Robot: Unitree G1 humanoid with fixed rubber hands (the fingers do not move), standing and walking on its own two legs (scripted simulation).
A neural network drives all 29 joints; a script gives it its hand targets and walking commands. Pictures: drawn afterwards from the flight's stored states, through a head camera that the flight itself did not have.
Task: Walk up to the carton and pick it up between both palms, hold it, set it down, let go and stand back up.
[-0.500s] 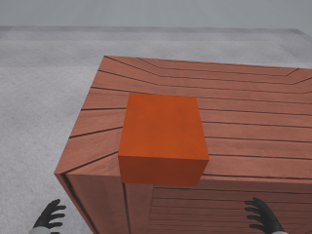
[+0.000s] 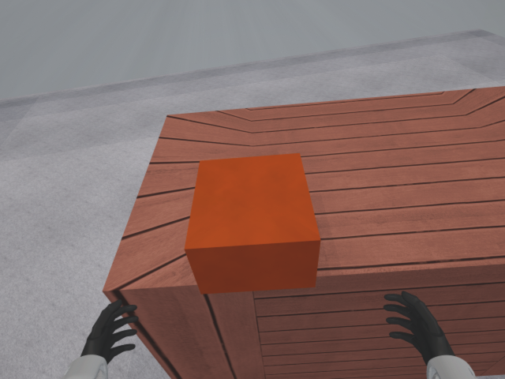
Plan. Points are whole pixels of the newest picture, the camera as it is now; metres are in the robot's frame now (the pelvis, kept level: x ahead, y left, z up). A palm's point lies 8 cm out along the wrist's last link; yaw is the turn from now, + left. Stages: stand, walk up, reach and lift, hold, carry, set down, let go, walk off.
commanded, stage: reach and lift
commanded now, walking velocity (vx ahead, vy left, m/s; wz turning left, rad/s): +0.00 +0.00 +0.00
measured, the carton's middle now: (253, 219) +0.43 +0.03 +0.01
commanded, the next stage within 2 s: none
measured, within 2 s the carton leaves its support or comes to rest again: neither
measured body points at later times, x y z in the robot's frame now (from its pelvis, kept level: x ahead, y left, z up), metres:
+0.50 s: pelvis +0.03 +0.02 +0.00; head -0.02 -0.01 +0.45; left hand +0.20 +0.26 +0.07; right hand +0.24 -0.18 +0.05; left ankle +0.01 +0.11 -0.74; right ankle +0.04 -0.10 -0.74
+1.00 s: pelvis +0.03 +0.02 +0.01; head +0.02 +0.03 +0.46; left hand +0.24 +0.26 +0.10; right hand +0.28 -0.16 +0.08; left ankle +0.01 +0.11 -0.74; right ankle +0.04 -0.10 -0.74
